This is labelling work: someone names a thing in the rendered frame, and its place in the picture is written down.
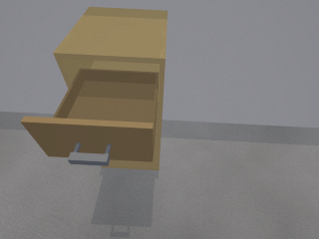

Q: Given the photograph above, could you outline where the handle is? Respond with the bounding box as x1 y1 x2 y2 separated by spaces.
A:
68 142 112 166

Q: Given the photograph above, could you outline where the drawer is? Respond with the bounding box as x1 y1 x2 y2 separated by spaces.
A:
20 68 160 162

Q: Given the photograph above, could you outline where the cabinet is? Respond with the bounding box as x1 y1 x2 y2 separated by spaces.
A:
53 6 167 170

